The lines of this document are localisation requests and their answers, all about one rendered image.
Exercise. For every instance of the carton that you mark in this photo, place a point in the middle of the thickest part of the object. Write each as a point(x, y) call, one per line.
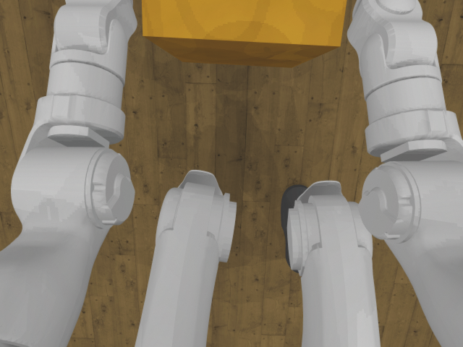
point(265, 33)

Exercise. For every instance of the robot right shin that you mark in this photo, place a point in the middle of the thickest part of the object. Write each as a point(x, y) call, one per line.
point(364, 237)

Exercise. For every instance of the left robot upper arm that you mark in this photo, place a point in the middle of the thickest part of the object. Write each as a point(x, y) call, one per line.
point(66, 198)

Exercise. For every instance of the left robot forearm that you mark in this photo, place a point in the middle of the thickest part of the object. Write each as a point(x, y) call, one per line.
point(82, 106)

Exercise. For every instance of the right robot forearm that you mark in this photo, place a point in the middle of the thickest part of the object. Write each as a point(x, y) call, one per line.
point(401, 79)

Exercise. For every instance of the right robot upper arm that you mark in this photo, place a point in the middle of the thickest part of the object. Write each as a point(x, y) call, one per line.
point(416, 207)

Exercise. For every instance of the robot right foot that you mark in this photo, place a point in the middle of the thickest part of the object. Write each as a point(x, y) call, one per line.
point(288, 199)

